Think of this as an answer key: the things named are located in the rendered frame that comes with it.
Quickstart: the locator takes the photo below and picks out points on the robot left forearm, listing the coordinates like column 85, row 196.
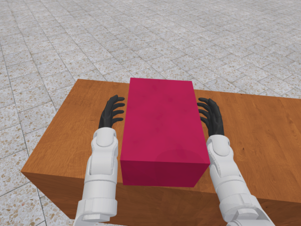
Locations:
column 98, row 202

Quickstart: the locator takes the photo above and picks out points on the right robot hand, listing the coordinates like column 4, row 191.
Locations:
column 214, row 121

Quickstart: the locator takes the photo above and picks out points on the carton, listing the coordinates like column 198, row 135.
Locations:
column 163, row 140

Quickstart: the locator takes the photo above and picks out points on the pedestal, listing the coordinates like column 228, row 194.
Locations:
column 264, row 134

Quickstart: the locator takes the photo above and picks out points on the left robot hand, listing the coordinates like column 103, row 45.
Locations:
column 106, row 119

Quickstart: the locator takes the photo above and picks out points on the robot right forearm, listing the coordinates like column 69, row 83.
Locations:
column 236, row 201

